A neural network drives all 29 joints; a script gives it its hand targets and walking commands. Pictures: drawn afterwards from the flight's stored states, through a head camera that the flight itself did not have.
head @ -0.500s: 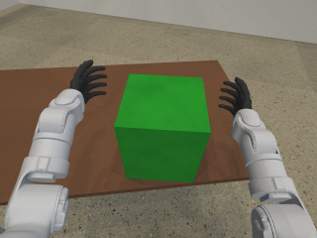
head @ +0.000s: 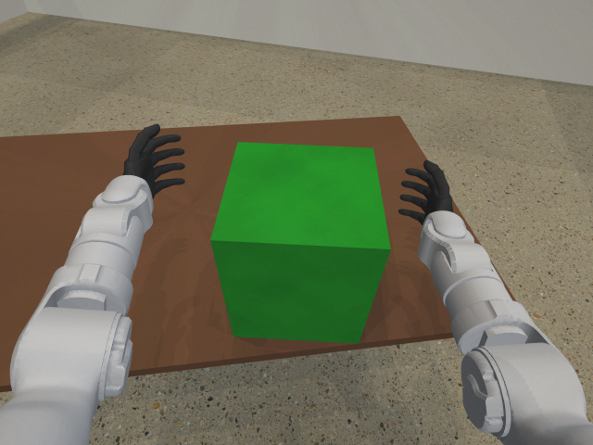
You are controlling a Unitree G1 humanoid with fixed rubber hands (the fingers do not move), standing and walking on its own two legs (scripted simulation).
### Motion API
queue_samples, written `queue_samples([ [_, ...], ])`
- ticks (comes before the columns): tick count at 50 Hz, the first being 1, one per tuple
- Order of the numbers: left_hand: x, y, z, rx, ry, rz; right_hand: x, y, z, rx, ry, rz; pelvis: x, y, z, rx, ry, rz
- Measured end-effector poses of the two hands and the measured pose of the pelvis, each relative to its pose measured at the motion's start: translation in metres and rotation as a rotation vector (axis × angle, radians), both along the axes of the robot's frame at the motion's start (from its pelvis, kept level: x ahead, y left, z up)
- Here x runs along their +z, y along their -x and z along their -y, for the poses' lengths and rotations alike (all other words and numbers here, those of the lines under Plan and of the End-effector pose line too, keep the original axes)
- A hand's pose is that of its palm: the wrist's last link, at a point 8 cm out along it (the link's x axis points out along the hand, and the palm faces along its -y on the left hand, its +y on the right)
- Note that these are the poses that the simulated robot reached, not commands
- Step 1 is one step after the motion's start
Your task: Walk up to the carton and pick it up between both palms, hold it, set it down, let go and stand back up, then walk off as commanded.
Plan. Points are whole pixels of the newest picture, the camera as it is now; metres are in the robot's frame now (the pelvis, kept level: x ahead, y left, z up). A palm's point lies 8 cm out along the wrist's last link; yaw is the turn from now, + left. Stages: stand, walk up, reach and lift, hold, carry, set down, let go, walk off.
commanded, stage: reach and lift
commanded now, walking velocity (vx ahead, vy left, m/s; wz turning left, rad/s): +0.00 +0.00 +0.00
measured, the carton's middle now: (300, 246) +0.42 -0.02 +0.03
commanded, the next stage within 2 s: none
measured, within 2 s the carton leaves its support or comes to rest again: neither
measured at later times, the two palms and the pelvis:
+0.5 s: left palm (176, 213) +0.46 +0.17 +0.07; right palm (420, 234) +0.41 -0.21 +0.05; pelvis +0.01 -0.01 +0.00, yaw +0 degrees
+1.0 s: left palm (202, 214) +0.46 +0.13 +0.07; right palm (405, 235) +0.41 -0.18 +0.05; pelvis +0.01 -0.01 +0.00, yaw +0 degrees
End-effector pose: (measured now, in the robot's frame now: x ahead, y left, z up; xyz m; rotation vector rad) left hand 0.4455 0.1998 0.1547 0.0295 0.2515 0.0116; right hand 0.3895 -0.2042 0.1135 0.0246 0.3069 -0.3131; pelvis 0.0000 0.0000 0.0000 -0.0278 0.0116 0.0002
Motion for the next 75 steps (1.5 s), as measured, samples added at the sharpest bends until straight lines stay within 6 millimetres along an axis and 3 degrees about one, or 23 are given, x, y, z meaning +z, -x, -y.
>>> queue_samples([
  [4, -0.021, 0.004, -0.004, 0.010, -0.014, -0.030, -0.016, 0.004, 0.002, -0.010, 0.001, -0.037, 0.000, 0.000, 0.000, 0.000, 0.000, -0.001],
  [10, -0.038, 0.003, 0.003, -0.001, -0.010, -0.002, -0.024, 0.001, 0.003, 0.005, 0.010, -0.002, 0.000, -0.002, 0.001, -0.001, -0.001, -0.028],
  [17, -0.068, -0.002, 0.015, -0.012, -0.024, -0.029, -0.065, 0.005, 0.008, 0.015, 0.021, -0.102, -0.001, -0.005, 0.005, -0.002, -0.006, -0.087],
  [22, -0.081, -0.012, 0.024, -0.030, -0.039, -0.021, -0.064, -0.012, 0.007, 0.041, 0.045, -0.019, -0.003, -0.009, 0.009, -0.002, -0.010, -0.173],
  [28, -0.081, -0.022, 0.028, -0.066, -0.103, -0.009, -0.063, -0.024, 0.001, 0.080, 0.078, 0.018, -0.004, -0.017, 0.009, -0.002, -0.011, -0.207],
  [38, -0.083, -0.022, 0.032, -0.099, -0.136, -0.014, -0.063, -0.025, -0.007, 0.099, 0.091, 0.035, -0.004, -0.018, 0.007, -0.002, -0.008, -0.211],
  [50, -0.081, -0.012, 0.067, -0.142, -0.097, 0.000, -0.060, -0.017, -0.023, 0.073, 0.000, 0.044, -0.004, -0.013, 0.007, -0.002, -0.007, -0.205],
  [58, -0.083, -0.009, 0.066, -0.128, -0.090, 0.000, -0.063, -0.012, -0.032, 0.017, -0.071, 0.035, -0.004, -0.011, 0.006, -0.002, -0.007, -0.202],
  [75, -0.085, -0.007, 0.068, -0.113, -0.077, 0.031, -0.055, -0.010, -0.037, 0.018, -0.019, 0.097, -0.003, -0.009, 0.005, -0.003, -0.005, -0.201],
])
